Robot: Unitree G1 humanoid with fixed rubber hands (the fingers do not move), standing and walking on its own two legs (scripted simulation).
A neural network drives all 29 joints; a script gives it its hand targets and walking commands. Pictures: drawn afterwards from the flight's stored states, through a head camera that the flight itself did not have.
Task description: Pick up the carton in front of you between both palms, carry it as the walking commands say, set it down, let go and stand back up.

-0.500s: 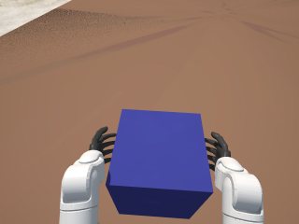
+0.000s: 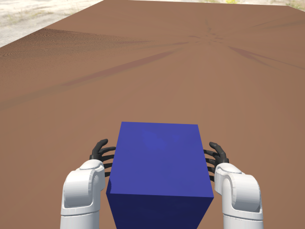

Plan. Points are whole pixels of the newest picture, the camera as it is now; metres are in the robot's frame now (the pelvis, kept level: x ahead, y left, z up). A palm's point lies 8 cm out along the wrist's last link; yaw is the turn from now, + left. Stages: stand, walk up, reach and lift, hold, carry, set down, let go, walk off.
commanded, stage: carry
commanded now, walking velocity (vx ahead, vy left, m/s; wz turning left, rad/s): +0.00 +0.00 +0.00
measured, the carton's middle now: (157, 180) +0.28 +0.00 +0.01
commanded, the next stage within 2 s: none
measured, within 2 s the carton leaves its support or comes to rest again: neither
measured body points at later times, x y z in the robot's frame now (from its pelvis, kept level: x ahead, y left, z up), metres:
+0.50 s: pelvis +0.23 -0.01 +0.00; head +0.19 -0.01 +0.45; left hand +0.50 +0.15 +0.09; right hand +0.51 -0.16 +0.10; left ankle +0.25 +0.10 -0.73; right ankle +0.18 -0.11 -0.73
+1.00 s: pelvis +0.26 -0.01 +0.00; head +0.23 -0.01 +0.45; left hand +0.53 +0.14 +0.08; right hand +0.53 -0.16 +0.08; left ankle +0.25 +0.10 -0.73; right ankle +0.18 -0.11 -0.73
